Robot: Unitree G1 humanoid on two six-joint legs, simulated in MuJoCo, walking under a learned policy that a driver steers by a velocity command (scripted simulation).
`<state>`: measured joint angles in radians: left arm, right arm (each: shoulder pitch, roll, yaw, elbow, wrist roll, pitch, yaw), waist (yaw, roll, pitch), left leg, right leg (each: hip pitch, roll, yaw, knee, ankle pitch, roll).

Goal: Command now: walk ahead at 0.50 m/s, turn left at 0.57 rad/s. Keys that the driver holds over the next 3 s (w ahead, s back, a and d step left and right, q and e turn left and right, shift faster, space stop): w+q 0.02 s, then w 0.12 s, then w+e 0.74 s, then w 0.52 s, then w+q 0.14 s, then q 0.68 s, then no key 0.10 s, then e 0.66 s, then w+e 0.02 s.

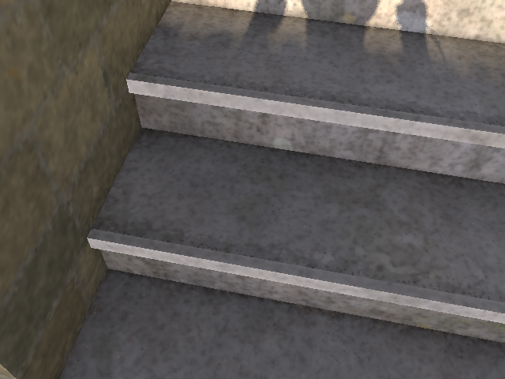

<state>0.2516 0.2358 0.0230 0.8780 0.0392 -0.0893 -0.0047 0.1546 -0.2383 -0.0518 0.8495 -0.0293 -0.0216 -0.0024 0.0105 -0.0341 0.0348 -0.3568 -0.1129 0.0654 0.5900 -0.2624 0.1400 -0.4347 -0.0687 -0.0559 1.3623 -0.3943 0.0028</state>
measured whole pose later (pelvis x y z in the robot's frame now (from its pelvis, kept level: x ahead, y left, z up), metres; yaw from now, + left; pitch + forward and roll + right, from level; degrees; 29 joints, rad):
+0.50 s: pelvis +0.27 -0.05 +0.09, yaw -2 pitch +2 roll -2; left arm 0.13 0.15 0.00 0.74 0.03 0.01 0.02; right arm 0.35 -0.20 -0.03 0.85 -0.06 -0.08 0.02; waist 0.00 0.01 -0.03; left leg -0.43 -0.03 -0.05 1.44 -0.06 0.10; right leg -0.69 0.10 -0.15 1.15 -0.51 -0.15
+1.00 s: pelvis +0.59 -0.03 +0.25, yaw -18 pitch +3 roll +3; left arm 0.42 0.22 0.11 0.90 0.01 -0.13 -0.03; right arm 0.02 -0.14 0.00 0.62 -0.01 -0.03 -0.03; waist 0.04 -0.03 0.05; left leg -0.83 0.00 0.15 1.21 -0.44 0.09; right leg -0.32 0.13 0.21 1.32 -0.10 -0.08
